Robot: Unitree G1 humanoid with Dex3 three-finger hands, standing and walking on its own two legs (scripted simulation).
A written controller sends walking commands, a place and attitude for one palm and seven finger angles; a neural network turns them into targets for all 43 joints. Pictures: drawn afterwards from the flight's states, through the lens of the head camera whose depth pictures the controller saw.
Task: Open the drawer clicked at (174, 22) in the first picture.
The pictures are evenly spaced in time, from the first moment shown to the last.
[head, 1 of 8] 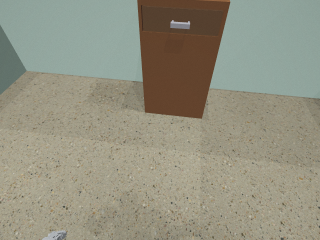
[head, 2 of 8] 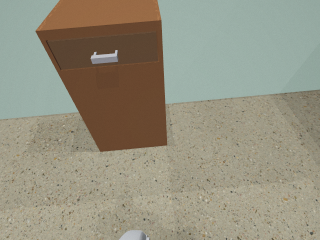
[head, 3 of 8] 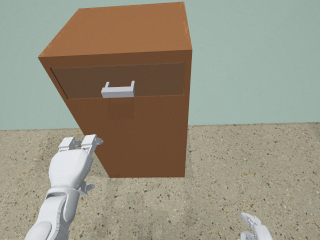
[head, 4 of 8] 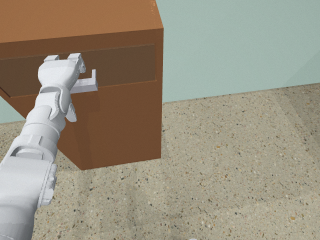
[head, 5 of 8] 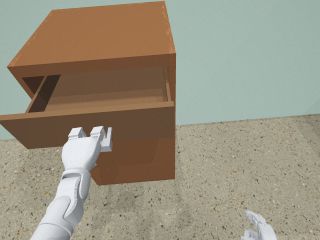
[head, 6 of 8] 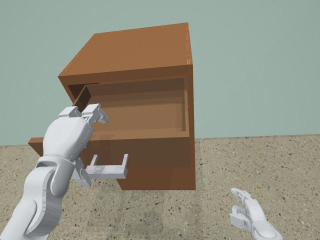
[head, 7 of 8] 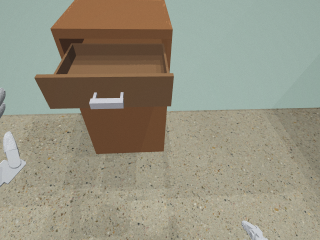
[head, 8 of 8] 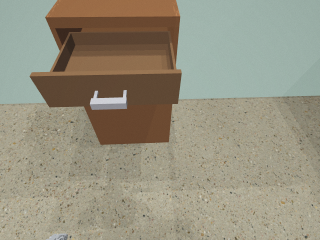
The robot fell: no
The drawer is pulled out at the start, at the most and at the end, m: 0.00 0.30 0.29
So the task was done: yes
